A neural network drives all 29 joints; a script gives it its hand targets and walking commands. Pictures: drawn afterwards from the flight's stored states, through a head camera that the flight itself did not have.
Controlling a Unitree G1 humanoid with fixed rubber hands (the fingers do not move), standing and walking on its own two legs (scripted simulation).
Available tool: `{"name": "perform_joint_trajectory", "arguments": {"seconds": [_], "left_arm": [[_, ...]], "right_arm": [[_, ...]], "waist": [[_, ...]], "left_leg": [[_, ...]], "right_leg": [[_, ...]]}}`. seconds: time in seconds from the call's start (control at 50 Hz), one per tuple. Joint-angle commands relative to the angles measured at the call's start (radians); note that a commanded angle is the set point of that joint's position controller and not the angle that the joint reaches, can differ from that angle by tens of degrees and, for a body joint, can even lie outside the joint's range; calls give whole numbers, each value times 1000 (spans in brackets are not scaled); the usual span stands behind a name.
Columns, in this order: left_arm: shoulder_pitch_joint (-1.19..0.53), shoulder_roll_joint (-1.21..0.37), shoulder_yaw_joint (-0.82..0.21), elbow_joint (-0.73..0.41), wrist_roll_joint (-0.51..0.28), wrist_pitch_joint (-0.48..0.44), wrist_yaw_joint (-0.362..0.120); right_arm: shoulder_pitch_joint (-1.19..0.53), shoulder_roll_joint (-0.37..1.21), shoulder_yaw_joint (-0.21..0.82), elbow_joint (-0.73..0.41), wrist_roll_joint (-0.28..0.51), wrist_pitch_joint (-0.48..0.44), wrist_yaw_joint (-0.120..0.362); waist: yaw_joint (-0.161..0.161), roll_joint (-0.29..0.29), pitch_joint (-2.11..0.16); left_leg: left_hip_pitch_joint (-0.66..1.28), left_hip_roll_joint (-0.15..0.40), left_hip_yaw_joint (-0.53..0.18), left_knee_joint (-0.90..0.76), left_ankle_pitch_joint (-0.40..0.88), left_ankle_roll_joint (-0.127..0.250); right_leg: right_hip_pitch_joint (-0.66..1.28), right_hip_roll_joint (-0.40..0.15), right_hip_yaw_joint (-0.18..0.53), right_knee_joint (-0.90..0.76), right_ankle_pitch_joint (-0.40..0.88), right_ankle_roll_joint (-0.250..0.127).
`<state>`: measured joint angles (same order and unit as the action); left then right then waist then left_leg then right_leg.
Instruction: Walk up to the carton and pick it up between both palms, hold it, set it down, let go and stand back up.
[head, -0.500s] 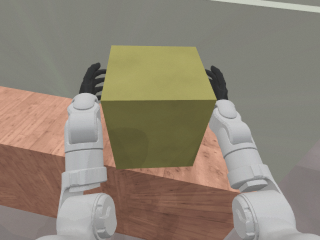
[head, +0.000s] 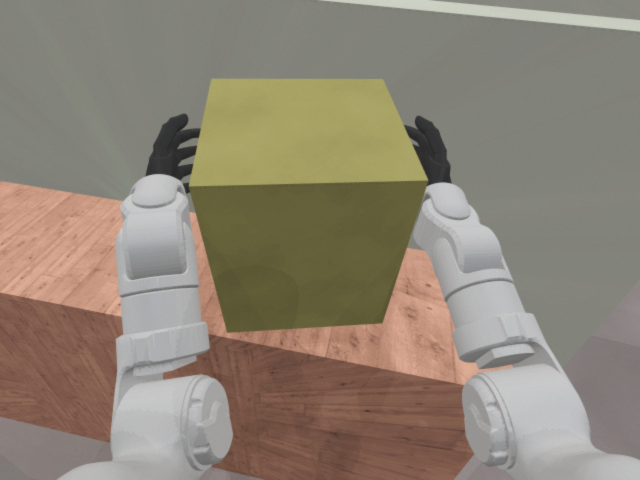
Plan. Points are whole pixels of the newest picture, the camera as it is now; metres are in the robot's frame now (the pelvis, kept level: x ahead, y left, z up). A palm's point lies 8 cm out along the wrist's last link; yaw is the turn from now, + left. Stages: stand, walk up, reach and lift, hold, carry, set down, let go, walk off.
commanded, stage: hold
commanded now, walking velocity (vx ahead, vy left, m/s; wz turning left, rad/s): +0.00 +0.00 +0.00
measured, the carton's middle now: (302, 209) +0.39 +0.01 +0.18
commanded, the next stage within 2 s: none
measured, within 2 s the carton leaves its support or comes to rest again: neither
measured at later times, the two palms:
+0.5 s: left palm (162, 186) +0.36 +0.16 +0.24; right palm (428, 183) +0.37 -0.14 +0.23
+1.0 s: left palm (158, 185) +0.35 +0.16 +0.24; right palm (431, 184) +0.36 -0.14 +0.24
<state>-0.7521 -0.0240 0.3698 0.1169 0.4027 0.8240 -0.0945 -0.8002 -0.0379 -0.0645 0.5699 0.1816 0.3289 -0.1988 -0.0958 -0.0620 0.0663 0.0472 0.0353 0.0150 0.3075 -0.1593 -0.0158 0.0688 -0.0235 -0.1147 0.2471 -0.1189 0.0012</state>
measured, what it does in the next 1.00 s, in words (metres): stands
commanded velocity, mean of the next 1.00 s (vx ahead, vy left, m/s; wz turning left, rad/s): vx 0.00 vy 0.00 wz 0.00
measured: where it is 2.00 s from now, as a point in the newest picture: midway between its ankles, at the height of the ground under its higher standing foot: outside the picture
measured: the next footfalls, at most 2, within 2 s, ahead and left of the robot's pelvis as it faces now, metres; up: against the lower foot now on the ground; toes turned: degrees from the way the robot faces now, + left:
none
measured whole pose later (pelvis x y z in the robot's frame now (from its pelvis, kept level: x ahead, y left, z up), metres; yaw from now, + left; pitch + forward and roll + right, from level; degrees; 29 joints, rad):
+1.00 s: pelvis +0.00 +0.00 +0.00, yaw +0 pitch -12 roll -1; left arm -0.73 -0.02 0.38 0.05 0.41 0.87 -0.13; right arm -0.77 -0.03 -0.05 0.48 0.21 0.40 -0.23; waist -0.09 -0.06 0.06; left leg 0.06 0.03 0.02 0.31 -0.16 -0.02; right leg 0.07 -0.02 -0.09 0.26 -0.12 0.00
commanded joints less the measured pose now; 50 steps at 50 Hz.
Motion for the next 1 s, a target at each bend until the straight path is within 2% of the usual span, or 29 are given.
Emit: {"name": "perform_joint_trajectory", "arguments": {"seconds": [0.0,0.06,0.14,0.22,0.3,0.36,0.4,0.42,0.46,0.6,0.68,0.76,0.78,0.8,0.9,0.94,0.96,0.98], "left_arm": [[-552,-444,-377,-36,-141,-39,-137],[-572,-439,-376,-59,-142,-36,-141],[-571,-454,-402,-77,-154,-33,-138],[-589,-463,-406,-74,-154,-31,-133],[-570,-465,-427,-92,-164,-30,-130],[-544,-462,-427,-104,-158,-19,-132],[-526,-463,-400,-87,-146,-11,-140],[-530,-453,-402,-97,-152,-12,-143],[-557,-446,-402,-112,-151,-13,-146],[-538,-444,-412,-119,-163,-31,-148],[-553,-432,-394,-104,-148,-27,-154],[-557,-442,-418,-129,-165,-25,-152],[-573,-437,-420,-128,-165,-24,-151],[-552,-445,-406,-108,-163,-21,-151],[-565,-434,-390,-106,-155,-15,-155],[-561,-446,-393,-109,-149,-13,-153],[-572,-447,-406,-109,-152,-13,-152],[-569,-447,-394,-105,-146,-11,-150]], "right_arm": [[-721,491,324,-270,83,-21,85],[-736,499,333,-275,99,-12,85],[-721,494,332,-293,106,-7,88],[-736,495,321,-291,93,-4,98],[-705,486,329,-289,102,1,97],[-704,485,339,-304,114,9,92],[-687,487,341,-296,108,18,90],[-689,487,350,-309,109,19,88],[-693,497,346,-301,111,24,87],[-694,526,388,-364,128,18,74],[-686,524,376,-333,117,34,70],[-690,522,384,-352,135,33,69],[-693,518,376,-340,129,35,68],[-695,519,373,-352,125,35,68],[-692,511,365,-320,125,45,72],[-681,504,357,-308,115,45,78],[-689,498,349,-311,115,41,80],[-691,496,342,-305,113,40,84]], "waist": [[-8,53,-334],[-2,54,-337],[-6,91,-351],[-6,91,-343],[-16,110,-344],[-11,101,-351],[1,91,-318],[-4,75,-322],[-7,84,-316],[-4,57,-386],[-1,60,-341],[-3,75,-368],[-12,81,-358],[0,67,-339],[-1,69,-318],[1,80,-303],[-9,102,-316],[-5,96,-307]], "left_leg": [[-44,-83,54,-50,160,13],[-57,-80,57,-51,159,14],[-47,-79,56,-42,181,0],[-63,-72,52,-59,119,3],[-48,-68,49,-42,183,-6],[-31,-66,46,-35,215,-10],[-62,-69,50,-50,178,-3],[-63,-72,56,-48,181,4],[-63,-77,58,-51,166,4],[-35,-86,55,-22,240,8],[-67,-85,60,-51,155,15],[-43,-83,54,-35,210,5],[-46,-82,58,-37,186,2],[-48,-79,58,-42,182,5],[-59,-79,61,-55,147,10],[-67,-72,57,-68,131,6],[-68,-69,57,-63,127,2],[-78,-68,53,-69,109,3]], "right_leg": [[173,79,5,7,123,35],[168,80,5,11,115,33],[173,84,9,14,109,25],[138,85,-2,16,47,21],[158,88,7,15,93,17],[154,85,6,17,103,18],[174,85,7,17,89,21],[182,79,12,14,101,27],[181,79,16,15,94,27],[192,79,21,30,198,38],[179,73,23,20,131,35],[184,82,17,26,158,33],[178,81,15,20,129,31],[167,82,15,18,123,32],[159,83,12,15,95,30],[148,83,6,15,69,26],[153,83,10,16,58,23],[156,83,9,16,44,21]]}}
